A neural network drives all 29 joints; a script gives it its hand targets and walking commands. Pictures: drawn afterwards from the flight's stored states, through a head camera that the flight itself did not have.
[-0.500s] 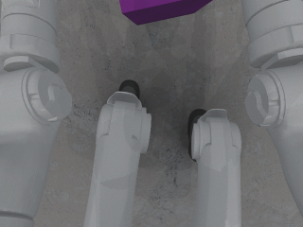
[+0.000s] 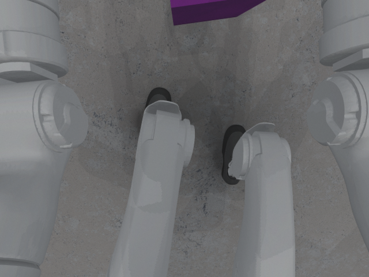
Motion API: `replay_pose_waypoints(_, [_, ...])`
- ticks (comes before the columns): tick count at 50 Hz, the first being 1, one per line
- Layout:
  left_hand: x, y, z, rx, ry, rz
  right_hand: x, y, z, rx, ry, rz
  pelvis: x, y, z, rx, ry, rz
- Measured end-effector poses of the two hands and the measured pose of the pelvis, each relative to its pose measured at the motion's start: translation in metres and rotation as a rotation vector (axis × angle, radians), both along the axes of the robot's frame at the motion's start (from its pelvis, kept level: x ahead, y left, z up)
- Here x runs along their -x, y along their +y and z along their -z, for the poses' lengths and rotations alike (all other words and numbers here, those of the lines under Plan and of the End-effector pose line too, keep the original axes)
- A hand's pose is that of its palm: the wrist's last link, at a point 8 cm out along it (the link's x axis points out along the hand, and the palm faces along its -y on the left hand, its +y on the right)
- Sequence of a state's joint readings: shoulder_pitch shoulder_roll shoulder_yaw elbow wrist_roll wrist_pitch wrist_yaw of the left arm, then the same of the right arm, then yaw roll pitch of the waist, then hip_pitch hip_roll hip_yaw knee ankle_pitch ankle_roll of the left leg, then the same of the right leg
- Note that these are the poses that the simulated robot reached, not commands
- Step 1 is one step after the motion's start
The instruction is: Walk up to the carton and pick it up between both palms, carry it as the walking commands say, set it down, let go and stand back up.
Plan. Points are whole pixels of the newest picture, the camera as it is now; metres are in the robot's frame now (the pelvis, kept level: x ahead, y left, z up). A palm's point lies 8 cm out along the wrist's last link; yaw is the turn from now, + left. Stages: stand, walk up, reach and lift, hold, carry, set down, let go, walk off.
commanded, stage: set down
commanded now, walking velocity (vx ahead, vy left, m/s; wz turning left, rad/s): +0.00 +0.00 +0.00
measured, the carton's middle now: out of the picture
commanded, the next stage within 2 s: let go in 0.76 s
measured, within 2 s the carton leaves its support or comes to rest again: neither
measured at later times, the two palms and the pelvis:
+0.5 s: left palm out of the picture +0.53 +0.33 +0.03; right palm out of the picture +0.62 +0.00 +0.04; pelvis +0.02 +0.02 +0.12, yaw +1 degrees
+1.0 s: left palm out of the picture +0.53 +0.31 +0.09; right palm out of the picture +0.59 -0.04 +0.10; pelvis +0.07 +0.03 +0.21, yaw +1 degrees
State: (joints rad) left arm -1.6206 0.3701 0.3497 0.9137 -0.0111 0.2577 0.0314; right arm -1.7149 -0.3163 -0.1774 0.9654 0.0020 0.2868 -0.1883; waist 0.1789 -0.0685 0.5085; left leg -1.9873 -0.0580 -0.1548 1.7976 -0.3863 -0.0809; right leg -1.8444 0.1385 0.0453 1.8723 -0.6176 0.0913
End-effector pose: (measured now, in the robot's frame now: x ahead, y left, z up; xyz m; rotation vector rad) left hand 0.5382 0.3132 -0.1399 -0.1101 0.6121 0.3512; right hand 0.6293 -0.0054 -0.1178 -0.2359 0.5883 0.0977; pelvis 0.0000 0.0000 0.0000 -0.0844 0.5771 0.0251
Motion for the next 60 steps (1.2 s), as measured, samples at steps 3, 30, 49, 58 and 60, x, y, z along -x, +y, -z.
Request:
replay_pose_waypoints(3, [-0.007,-0.002,-0.022,-0.002,-0.013,0.006,-0.001,0.004,-0.017,-0.012,0.002,0.004,-0.003,0.003,-0.014,0.003,0.003,-0.001])
replay_pose_waypoints(30, [0.008,0.020,-0.210,0.015,-0.047,-0.056,0.017,0.006,-0.201,-0.020,0.000,0.009,-0.028,0.023,-0.150,0.016,0.097,-0.035])
replay_pose_waypoints(49, [0.007,-0.006,-0.232,-0.110,0.091,0.131,0.035,-0.027,-0.222,0.061,0.052,0.068,-0.071,0.032,-0.206,-0.005,0.145,-0.013])
replay_pose_waypoints(58, [0.079,-0.022,-0.269,-0.136,0.157,0.225,0.111,-0.072,-0.247,0.063,0.080,0.088,-0.095,0.031,-0.238,-0.026,0.075,-0.016])
replay_pose_waypoints(60, [0.097,-0.026,-0.279,-0.131,0.162,0.231,0.126,-0.082,-0.258,0.051,0.083,0.097,-0.098,0.028,-0.244,-0.037,0.045,-0.017])
